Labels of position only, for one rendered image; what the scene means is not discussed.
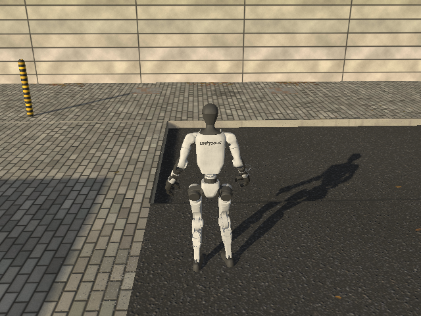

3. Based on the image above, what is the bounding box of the robot right upper arm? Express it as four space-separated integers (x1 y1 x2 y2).
224 132 243 167

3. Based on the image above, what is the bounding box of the right robot hand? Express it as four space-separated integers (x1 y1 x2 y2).
235 175 250 187

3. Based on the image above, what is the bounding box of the robot left forearm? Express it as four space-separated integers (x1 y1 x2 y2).
168 158 183 184

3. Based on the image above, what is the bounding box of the left robot shin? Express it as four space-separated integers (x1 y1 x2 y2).
192 219 202 263

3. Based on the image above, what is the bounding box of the robot left upper arm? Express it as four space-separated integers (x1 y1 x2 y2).
177 132 197 169

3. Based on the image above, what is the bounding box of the robot right forearm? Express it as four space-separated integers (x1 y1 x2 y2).
236 157 249 178

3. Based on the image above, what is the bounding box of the left robot hand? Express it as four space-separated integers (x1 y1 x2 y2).
165 180 180 196

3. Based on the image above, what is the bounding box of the humanoid robot head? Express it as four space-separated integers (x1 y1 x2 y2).
199 103 222 135

